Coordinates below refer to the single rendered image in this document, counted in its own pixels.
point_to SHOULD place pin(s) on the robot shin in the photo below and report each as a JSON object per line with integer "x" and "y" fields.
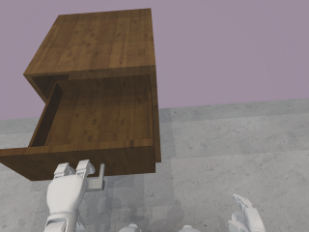
{"x": 187, "y": 226}
{"x": 132, "y": 225}

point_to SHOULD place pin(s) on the cabinet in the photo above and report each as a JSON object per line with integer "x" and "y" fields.
{"x": 97, "y": 45}

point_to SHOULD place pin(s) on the right robot shin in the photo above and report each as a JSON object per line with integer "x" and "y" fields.
{"x": 187, "y": 226}

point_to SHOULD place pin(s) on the left robot shin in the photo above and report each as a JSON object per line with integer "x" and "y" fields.
{"x": 132, "y": 225}

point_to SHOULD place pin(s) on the robot left forearm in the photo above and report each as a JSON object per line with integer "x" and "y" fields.
{"x": 61, "y": 222}

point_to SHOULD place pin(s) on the handle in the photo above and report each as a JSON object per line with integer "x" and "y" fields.
{"x": 97, "y": 184}

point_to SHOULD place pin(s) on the drawer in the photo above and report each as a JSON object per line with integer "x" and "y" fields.
{"x": 107, "y": 120}

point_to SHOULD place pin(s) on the robot right hand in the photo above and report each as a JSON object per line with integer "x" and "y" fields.
{"x": 249, "y": 221}

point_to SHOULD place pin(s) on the robot left hand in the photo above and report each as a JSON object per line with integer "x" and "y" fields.
{"x": 67, "y": 189}

